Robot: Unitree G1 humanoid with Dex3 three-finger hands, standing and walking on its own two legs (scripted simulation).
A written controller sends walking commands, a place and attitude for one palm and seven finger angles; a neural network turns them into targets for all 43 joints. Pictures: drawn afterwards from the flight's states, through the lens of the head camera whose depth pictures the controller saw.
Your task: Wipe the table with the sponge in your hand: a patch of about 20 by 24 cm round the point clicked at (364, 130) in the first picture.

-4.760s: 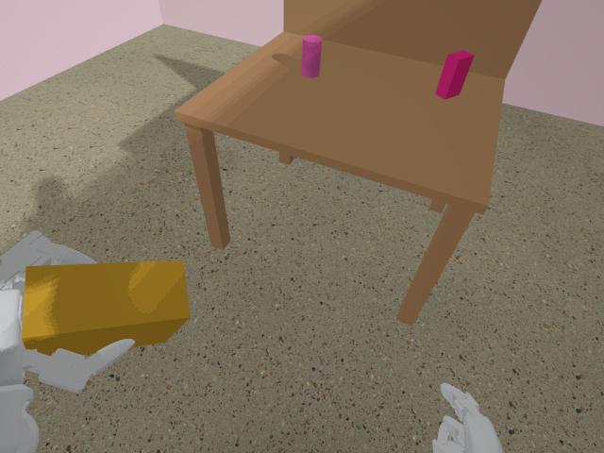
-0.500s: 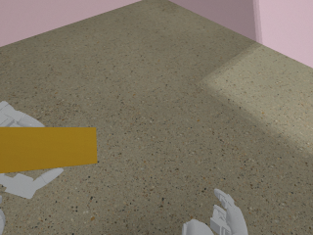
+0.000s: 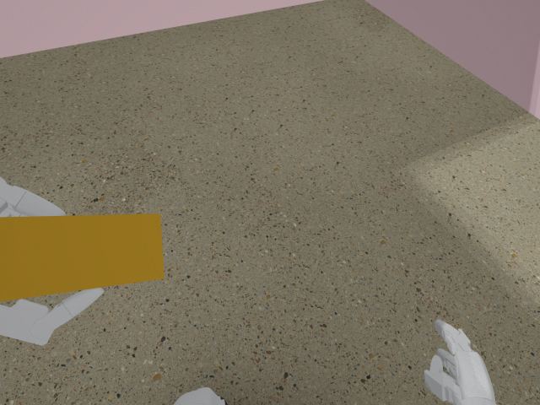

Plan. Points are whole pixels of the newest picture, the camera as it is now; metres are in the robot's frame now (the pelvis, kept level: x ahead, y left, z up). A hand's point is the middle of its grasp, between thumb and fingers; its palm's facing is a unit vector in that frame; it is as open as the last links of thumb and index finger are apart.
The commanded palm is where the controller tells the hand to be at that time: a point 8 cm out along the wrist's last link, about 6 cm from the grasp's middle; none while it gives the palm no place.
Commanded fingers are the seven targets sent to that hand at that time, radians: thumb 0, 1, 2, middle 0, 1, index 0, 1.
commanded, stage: walk to a spot facing it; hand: left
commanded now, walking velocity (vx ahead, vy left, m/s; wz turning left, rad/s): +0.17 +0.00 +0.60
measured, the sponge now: (100, 253) +0.23 +0.19 +0.17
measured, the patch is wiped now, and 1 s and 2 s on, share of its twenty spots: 0.00 0.00 0.00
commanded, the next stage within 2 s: none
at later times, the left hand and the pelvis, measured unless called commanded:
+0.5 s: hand (39, 303) +0.18 +0.22 +0.18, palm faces +0.64 -0.65 -0.42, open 10.3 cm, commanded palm +0.11 +0.25 +0.20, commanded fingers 0.00 0.10 1.30 -1.20 -1.60 -1.20 -1.60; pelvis +0.05 -0.07 +0.02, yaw +18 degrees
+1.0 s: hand out of the picture +0.07 +0.20 +0.20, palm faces +0.74 -0.47 -0.49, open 10.3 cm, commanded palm +0.00 +0.22 +0.20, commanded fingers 0.00 0.10 1.30 -1.20 -1.60 -1.20 -1.60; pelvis +0.04 -0.10 +0.01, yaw +36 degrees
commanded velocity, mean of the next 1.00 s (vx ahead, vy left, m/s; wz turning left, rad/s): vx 0.03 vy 0.00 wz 0.60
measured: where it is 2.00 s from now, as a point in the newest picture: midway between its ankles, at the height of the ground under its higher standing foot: outside the picture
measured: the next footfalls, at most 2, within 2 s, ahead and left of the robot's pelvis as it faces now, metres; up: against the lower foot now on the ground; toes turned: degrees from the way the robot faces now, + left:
right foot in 0.36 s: +0.11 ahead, -0.15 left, +0.00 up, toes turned +6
left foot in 0.74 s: +0.03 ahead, +0.07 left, +0.00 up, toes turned +34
